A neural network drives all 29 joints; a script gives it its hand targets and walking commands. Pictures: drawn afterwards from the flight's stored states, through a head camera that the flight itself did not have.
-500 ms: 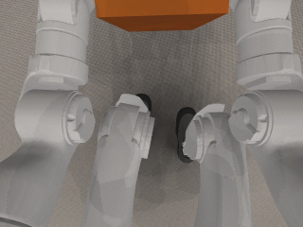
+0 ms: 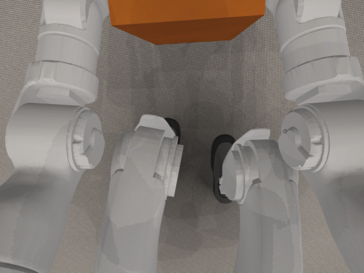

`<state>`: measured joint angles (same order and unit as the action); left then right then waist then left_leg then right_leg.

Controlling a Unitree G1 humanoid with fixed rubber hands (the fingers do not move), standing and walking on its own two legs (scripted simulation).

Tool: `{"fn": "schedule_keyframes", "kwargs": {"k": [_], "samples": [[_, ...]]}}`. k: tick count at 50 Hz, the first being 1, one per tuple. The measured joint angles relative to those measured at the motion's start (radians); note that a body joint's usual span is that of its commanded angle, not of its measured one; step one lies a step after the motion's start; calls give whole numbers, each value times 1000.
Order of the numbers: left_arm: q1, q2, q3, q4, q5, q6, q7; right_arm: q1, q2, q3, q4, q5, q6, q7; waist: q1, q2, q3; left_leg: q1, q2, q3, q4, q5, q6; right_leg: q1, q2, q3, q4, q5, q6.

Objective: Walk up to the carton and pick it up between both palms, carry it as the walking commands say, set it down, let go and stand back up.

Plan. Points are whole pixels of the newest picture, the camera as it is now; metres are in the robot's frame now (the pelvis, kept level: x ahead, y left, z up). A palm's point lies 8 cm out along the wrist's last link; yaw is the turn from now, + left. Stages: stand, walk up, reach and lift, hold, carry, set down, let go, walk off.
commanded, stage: set down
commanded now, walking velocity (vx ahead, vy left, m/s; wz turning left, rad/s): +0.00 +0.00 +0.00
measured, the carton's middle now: out of the picture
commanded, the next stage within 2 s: none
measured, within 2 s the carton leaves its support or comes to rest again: rests again in 0.46 s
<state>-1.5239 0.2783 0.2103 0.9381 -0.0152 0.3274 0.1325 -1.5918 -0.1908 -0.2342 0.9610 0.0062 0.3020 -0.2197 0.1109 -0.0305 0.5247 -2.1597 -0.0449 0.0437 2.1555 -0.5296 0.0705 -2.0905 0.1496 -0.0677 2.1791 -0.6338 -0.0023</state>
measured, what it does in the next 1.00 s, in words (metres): stands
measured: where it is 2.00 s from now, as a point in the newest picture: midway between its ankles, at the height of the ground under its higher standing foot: (193, 172)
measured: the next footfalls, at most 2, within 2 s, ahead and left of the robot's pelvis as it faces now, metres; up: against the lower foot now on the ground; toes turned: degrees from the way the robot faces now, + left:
none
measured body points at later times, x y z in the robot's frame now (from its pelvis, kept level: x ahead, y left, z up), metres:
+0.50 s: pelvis +0.00 +0.00 -0.01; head +0.37 +0.04 +0.22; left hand +0.54 +0.22 -0.19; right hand +0.59 -0.05 -0.18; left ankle +0.13 +0.09 -0.35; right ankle +0.11 -0.10 -0.35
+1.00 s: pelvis +0.01 -0.01 -0.02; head +0.38 +0.04 +0.22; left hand +0.54 +0.22 -0.19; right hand +0.59 -0.06 -0.19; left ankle +0.13 +0.09 -0.35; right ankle +0.11 -0.10 -0.35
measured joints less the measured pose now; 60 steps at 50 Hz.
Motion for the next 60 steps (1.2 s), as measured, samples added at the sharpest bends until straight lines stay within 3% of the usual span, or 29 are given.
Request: {"fn": "schedule_keyframes", "kwargs": {"k": [13,26,39,60], "samples": [[-27,8,-13,60,-8,-10,-15,-13,-16,8,36,7,-10,9,0,8,-1,-15,13,20,11,5,12,-24,10,17,18,8,10],[-35,11,14,98,4,-31,-68,-10,-25,2,62,-1,-33,29,4,2,-3,-23,23,30,29,1,8,-44,18,22,44,11,5],[-15,1,48,85,28,-42,-117,14,-34,0,65,9,-51,52,10,-6,-8,-24,26,27,51,-16,0,-49,20,13,66,-1,-5],[35,-28,109,51,75,-59,-146,51,-23,-17,57,-2,-62,65,10,-9,-49,-42,26,23,64,-35,-3,-67,20,8,78,-19,-10]]}}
